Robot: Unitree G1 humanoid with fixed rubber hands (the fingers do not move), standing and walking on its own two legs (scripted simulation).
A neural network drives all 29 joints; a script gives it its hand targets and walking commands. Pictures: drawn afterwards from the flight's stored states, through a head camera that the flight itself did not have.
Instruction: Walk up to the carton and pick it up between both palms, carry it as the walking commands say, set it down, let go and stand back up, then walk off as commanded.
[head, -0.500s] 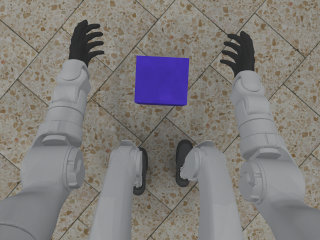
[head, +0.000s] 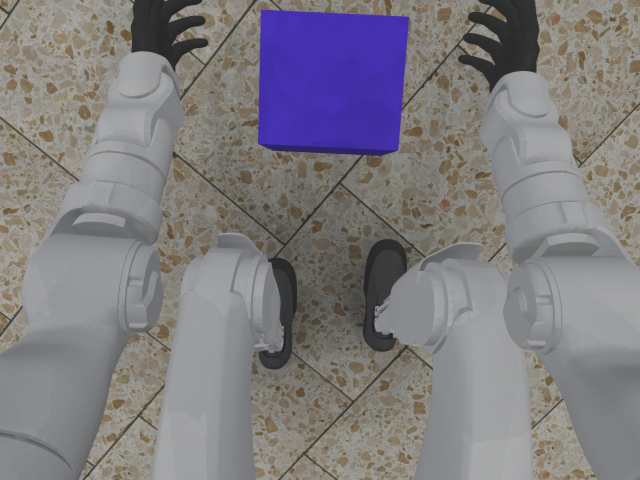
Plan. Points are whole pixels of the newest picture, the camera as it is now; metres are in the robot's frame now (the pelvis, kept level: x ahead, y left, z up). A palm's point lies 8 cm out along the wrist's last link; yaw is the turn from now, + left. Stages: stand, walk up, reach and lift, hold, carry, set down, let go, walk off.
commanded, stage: reach and lift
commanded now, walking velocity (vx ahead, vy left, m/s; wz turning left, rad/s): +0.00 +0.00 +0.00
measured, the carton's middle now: (330, 94) +0.51 +0.01 -0.34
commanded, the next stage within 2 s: none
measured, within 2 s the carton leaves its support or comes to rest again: leaves its support in 1.94 s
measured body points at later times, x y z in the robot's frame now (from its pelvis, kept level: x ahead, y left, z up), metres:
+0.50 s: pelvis -0.01 +0.00 -0.07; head +0.37 +0.01 +0.17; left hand +0.52 +0.20 -0.27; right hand +0.54 -0.17 -0.27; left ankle +0.09 +0.10 -0.38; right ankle +0.14 -0.10 -0.38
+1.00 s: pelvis -0.01 +0.00 -0.07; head +0.37 +0.02 +0.17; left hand +0.53 +0.17 -0.27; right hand +0.54 -0.15 -0.27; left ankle +0.09 +0.10 -0.38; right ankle +0.14 -0.10 -0.38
